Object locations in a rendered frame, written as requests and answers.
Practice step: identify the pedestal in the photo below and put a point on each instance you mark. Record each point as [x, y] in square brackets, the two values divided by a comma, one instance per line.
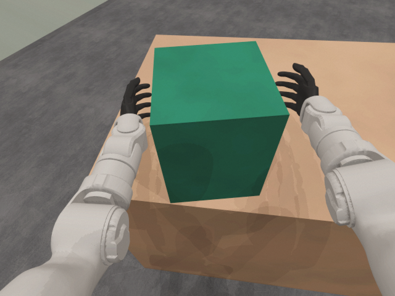
[285, 236]

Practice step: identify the robot left upper arm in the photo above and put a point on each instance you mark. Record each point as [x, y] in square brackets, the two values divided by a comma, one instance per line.
[87, 239]

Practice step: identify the robot left forearm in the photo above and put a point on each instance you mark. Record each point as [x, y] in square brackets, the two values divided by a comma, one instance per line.
[115, 170]

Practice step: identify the carton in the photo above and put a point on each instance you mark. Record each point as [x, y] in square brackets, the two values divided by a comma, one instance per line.
[217, 118]

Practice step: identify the right robot hand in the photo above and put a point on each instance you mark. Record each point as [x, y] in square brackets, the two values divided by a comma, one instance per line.
[305, 88]

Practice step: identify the robot right upper arm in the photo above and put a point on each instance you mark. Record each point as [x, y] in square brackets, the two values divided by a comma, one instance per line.
[362, 196]

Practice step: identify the left robot hand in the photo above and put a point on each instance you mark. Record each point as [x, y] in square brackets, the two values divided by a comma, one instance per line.
[130, 98]

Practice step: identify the robot right forearm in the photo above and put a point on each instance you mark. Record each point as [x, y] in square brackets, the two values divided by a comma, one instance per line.
[332, 136]

